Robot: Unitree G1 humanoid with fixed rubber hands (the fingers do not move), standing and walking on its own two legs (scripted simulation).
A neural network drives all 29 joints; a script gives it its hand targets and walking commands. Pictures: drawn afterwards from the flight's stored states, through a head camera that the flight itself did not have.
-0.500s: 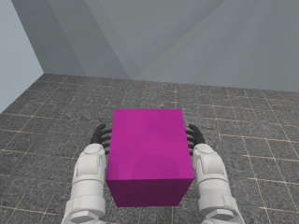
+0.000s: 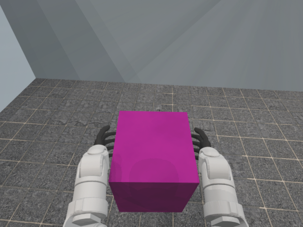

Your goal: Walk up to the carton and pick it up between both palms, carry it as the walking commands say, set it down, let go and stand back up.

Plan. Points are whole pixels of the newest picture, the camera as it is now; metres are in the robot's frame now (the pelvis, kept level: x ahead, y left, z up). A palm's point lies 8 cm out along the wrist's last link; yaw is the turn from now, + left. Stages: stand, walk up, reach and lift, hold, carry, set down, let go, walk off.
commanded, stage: reach and lift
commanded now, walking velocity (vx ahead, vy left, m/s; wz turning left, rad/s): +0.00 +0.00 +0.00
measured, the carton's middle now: (152, 163) +0.31 +0.00 -0.02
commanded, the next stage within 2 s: hold in 0.54 s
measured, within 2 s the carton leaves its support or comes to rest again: neither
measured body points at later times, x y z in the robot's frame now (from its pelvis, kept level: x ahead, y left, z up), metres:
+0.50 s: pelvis -0.01 +0.00 +0.00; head -0.06 -0.01 +0.45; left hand +0.29 +0.14 +0.04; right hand +0.29 -0.15 +0.04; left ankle +0.02 +0.11 -0.74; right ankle +0.01 -0.12 -0.74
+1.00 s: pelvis -0.01 +0.00 +0.00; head -0.06 +0.00 +0.45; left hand +0.30 +0.15 +0.05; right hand +0.30 -0.15 +0.05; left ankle +0.02 +0.11 -0.74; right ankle +0.01 -0.12 -0.74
